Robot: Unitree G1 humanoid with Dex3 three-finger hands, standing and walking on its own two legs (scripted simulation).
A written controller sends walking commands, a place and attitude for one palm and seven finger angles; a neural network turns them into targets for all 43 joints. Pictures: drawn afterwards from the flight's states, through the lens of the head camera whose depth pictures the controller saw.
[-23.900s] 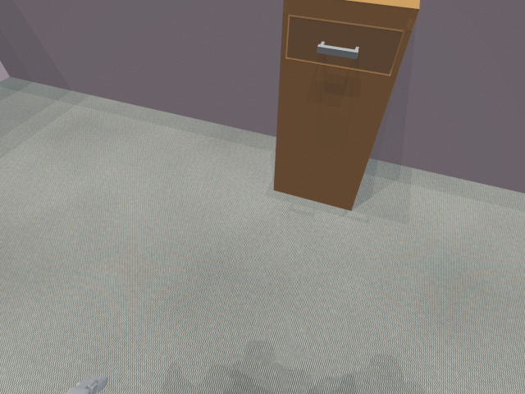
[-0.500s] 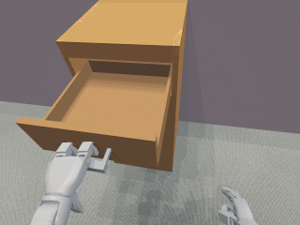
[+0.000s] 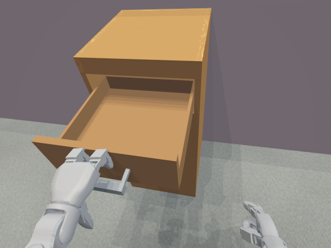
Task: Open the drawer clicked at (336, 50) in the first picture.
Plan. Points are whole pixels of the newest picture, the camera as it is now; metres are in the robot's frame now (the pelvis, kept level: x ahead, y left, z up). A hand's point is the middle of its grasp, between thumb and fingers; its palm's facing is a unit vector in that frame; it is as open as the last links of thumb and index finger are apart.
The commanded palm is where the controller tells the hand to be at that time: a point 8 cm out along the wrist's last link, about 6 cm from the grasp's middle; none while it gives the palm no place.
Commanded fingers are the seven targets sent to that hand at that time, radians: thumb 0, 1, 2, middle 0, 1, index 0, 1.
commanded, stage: lift the hand off the handle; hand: left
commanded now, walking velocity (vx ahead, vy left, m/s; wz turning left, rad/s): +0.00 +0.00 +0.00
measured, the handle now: (101, 177) +0.26 +0.21 +0.04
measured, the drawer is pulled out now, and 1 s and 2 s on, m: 0.30 0.30 0.30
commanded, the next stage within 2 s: draw the hand back to the body in 0.80 s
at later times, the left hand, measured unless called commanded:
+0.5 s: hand (75, 162) +0.23 +0.21 +0.15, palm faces +0.13 -0.09 -0.99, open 13.8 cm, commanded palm +0.19 +0.21 +0.21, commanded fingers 0.00 -0.50 0.30 -0.30 -1.20 -0.30 -1.20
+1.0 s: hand (70, 163) +0.22 +0.21 +0.17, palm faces +0.09 -0.10 -0.99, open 13.8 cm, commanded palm +0.18 +0.22 +0.23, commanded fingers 0.00 -0.50 0.30 -0.30 -1.20 -0.30 -1.20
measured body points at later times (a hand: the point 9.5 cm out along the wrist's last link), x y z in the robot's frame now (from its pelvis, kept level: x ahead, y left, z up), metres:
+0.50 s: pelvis +0.00 +0.00 +0.01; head -0.02 -0.05 +0.46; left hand +0.22 +0.22 +0.20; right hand +0.23 -0.19 -0.08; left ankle +0.00 +0.10 -0.72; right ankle -0.01 -0.09 -0.72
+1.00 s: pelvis -0.01 +0.00 +0.01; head -0.03 -0.06 +0.46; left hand +0.21 +0.21 +0.22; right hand +0.22 -0.19 -0.08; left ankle +0.00 +0.10 -0.72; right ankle -0.01 -0.09 -0.72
